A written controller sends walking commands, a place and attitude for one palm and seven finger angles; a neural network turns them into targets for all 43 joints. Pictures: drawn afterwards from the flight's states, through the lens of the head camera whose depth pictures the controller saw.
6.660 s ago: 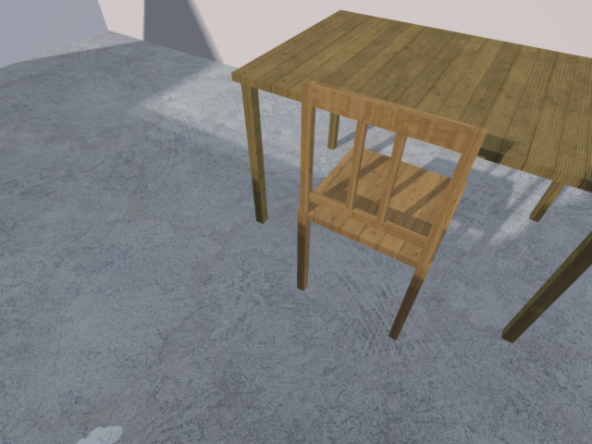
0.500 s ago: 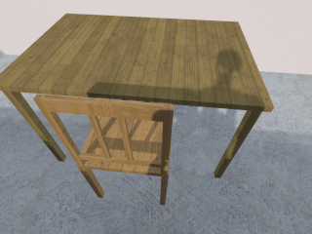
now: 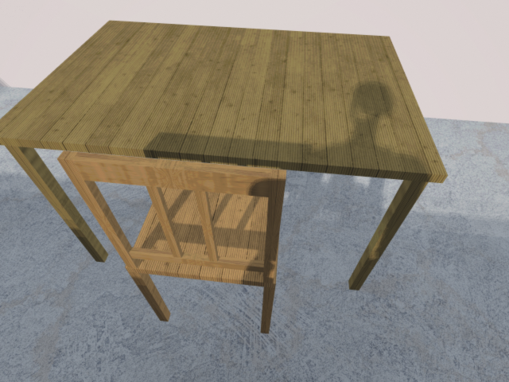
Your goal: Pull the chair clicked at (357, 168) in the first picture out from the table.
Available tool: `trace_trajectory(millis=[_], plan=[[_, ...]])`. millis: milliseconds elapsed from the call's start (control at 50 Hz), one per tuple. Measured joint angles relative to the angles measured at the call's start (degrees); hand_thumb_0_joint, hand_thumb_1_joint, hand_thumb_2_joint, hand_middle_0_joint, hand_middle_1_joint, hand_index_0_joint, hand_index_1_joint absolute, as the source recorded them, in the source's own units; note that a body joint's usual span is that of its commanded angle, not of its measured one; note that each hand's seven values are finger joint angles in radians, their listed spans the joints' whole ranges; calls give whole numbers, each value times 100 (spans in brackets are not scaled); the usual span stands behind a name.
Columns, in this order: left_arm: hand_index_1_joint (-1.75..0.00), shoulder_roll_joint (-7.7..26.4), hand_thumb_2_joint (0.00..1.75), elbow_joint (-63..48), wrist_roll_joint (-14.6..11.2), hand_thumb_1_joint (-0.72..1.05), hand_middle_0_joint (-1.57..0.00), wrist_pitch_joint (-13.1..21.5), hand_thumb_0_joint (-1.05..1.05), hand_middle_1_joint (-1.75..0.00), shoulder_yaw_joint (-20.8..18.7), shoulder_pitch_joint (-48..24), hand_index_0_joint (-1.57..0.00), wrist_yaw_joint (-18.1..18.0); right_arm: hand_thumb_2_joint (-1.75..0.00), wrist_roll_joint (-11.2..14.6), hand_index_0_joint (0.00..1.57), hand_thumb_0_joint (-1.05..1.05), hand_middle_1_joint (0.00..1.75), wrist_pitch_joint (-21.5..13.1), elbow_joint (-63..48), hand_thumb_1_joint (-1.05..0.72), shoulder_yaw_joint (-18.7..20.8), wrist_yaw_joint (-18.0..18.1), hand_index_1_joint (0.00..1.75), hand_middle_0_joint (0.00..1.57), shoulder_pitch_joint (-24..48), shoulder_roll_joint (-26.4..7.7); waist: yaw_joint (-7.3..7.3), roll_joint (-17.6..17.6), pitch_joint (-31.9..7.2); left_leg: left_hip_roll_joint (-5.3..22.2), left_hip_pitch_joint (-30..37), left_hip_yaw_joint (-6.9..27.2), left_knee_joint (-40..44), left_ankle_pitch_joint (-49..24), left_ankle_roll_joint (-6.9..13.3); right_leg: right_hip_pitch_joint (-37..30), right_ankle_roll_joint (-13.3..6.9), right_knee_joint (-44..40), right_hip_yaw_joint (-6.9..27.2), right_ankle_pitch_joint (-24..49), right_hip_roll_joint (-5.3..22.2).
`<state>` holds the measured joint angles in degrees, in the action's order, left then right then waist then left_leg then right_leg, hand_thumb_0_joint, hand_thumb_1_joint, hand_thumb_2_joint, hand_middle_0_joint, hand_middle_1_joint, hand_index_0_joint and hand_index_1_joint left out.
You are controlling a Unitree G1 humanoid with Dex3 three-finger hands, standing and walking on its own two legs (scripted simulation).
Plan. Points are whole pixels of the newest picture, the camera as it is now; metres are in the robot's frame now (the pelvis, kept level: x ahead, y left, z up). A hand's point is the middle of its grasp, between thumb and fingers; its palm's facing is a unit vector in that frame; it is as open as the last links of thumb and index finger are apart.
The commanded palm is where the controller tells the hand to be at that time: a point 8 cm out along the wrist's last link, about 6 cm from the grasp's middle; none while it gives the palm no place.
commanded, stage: raise the hand toward the chair's back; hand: left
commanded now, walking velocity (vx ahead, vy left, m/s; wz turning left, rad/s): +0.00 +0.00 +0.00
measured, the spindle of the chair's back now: (167, 224) +0.45 +0.23 -0.10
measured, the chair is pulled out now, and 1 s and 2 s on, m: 0.00 0.00 0.00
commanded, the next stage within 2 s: none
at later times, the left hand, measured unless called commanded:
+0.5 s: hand out of the picture +0.11 +0.17 -0.09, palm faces +0.02 -1.00 +0.01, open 9.8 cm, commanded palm +0.11 +0.23 -0.07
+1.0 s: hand (120, 364) +0.15 +0.22 -0.05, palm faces +0.03 -1.00 -0.08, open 14.2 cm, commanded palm +0.13 +0.26 -0.05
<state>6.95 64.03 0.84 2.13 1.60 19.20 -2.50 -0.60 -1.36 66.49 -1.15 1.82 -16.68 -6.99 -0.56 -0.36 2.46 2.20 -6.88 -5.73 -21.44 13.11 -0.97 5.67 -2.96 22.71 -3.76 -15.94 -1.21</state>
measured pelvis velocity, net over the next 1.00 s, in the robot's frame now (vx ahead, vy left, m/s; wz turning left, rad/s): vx -0.06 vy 0.03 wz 0.04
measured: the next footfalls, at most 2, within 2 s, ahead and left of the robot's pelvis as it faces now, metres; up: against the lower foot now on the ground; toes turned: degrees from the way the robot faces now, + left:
none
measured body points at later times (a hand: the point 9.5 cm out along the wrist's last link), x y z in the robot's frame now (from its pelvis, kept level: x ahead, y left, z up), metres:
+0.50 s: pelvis -0.06 +0.01 -0.09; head -0.01 +0.04 +0.35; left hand +0.10 +0.22 -0.09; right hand +0.20 -0.22 -0.11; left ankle -0.02 +0.13 -0.74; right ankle -0.04 -0.08 -0.74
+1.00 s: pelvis -0.06 +0.03 -0.10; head +0.01 +0.05 +0.35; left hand +0.15 +0.27 -0.04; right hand +0.09 -0.22 -0.18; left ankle -0.02 +0.13 -0.74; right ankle -0.04 -0.08 -0.74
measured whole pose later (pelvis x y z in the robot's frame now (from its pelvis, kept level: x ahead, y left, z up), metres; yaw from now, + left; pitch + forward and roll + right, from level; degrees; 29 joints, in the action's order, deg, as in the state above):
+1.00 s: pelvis -0.06 +0.03 -0.10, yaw +2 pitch +15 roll -3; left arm 13.3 -1.7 -12.4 27.1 -6.9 23.8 10.5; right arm 1.1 -10.7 33.0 0.2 2.9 -16.5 -14.6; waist 1.4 1.7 -7.7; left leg 2.3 -54.6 -1.2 -67.4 27.9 2.0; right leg 49.9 -1.4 65.0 -7.0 -30.0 1.4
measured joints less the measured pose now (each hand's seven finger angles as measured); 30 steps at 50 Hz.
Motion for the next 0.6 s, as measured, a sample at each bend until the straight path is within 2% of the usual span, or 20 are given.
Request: trace_trajectory(millis=[20, 40, 60, 100, 140, 180, 240, 320, 360, 380, 420, 480, 540, 600], plan=[[-30, -18, 90, 10, 23, 91, -20, 36, 1, -29, 5, -10, -20, -29, -90, -4, 20, 1, 30, 18, -29, -92, -1, -11, 30, 20, 4, -30, 0, 42, -16, 38, -151, 21, -195, 54, -1, 53, 15, 3, -21, 14, -24], [-30, -5, 90, -804, -207, 91, -20, -265, 1, -29, 50, 246, -20, -15, -90, 30, 20, 1, 30, -16, -270, -93, -38, 9, 30, 20, -75, -103, -6, 85, 11, 57, -226, 68, -312, 137, 33, 126, 25, 81, -19, 5, -47], [-30, 119, 90, -1793, -345, 94, -20, -603, 4, -29, 22, 544, -21, -101, -90, 89, 20, 2, 30, -215, -525, -93, -78, 98, 30, 20, -169, -173, -29, 88, 78, 59, -232, 62, -378, 187, 11, 173, 25, 209, 6, -39, -45], [-30, 394, 89, -3059, -600, 97, -21, -279, 7, -29, -72, 854, -21, -245, -90, 151, 20, 3, 30, -747, -885, -94, -23, 207, 30, 20, -308, -345, -10, 131, 26, 8, -364, 90, -529, 218, 25, 316, 28, 438, -20, -150, 16], [-29, 530, 88, -4006, -853, 96, -20, -82, 8, -29, -99, 827, -20, -322, -90, 234, 20, 3, 30, -1093, -1232, -93, 57, 245, 30, 20, -318, -588, 77, 259, -104, -68, -596, 192, -755, 258, 80, 495, 64, 666, -123, -252, 105], [-29, 528, 87, -4690, -1011, 93, -19, 279, 7, -29, -69, 583, -20, -264, -90, 237, 20, 2, 30, -1336, -1563, -93, 124, 281, 30, 20, -186, -851, 178, 402, -268, -129, -928, 279, -1077, 340, 134, 774, 110, 967, -212, -363, 186], [-28, 304, 85, -5002, -1127, 86, -18, 1188, 5, -28, -78, -40, -18, 111, -90, 152, 20, 2, 30, -1548, -2058, -92, 254, 230, 30, 20, 165, -1062, 293, 418, -655, -186, -1733, 304, -1725, 527, 174, 1591, 140, 1687, -237, -605, 296], [-27, -114, 82, -5011, -1275, 76, -17, 2425, 3, -26, -130, -357, -18, 1192, -90, 118, 20, 2, 30, -1553, -2728, -92, 380, -35, 30, 20, 614, -956, 241, -26, -958, -126, -2645, 128, -2546, 822, 153, 2645, 93, 2665, -47, -917, 308], [-26, -212, 80, -4931, -1129, 71, -17, 2924, 2, -26, -155, -218, -18, 1671, -90, 105, 20, 1, 30, -1472, -3073, -92, 434, -173, 30, 20, 746, -886, 215, -247, -1030, -84, -3058, 114, -2990, 991, 137, 3064, 67, 3110, -25, -1082, 297], [-26, -206, 79, -4914, -1032, 68, -17, 3037, 2, -25, -173, -93, -18, 1789, -90, 98, 20, 1, 30, -1393, -3242, -91, 461, -225, 30, 20, 800, -862, 190, -324, -1040, -62, -3246, 123, -3215, 1078, 132, 3243, 51, 3319, -31, -1165, 290], [-25, -106, 77, -5007, -918, 63, -17, 3051, 2, -25, -191, 247, -18, 1824, -90, 96, 20, 1, 30, -1211, -3561, -91, 493, -284, 30, 20, 893, -834, 121, -414, -1018, -32, -3592, 163, -3646, 1243, 133, 3558, 27, 3714, -63, -1324, 285], [-24, 146, 74, -5357, -897, 55, -17, 2964, 2, -24, -294, 747, -17, 1604, -90, 76, 20, 1, 30, -1052, -3871, -91, 490, -285, 30, 20, 993, -794, -23, -376, -965, 4, -4087, 292, -4222, 1434, 128, 3955, 5, 4187, -182, -1506, 279], [-23, 391, 71, -5925, -1061, 47, -16, 3088, 2, -23, -461, 1003, -17, 1368, -90, 41, 20, 1, 30, -1023, -3926, -91, 377, -208, 30, 19, 1060, -726, -152, -165, -940, 27, -4533, 487, -4689, 1552, 128, 4253, -15, 4499, -367, -1605, 268], [-22, 494, 68, -6424, -1295, 40, -15, 3320, 2, -22, -493, 767, -15, 1429, -90, 49, 20, 1, 30, -1099, -3773, -91, 152, -119, 30, 20, 1100, -640, -240, 103, -931, 28, -4892, 643, -5008, 1592, 144, 4493, -13, 4694, -516, -1631, 270]])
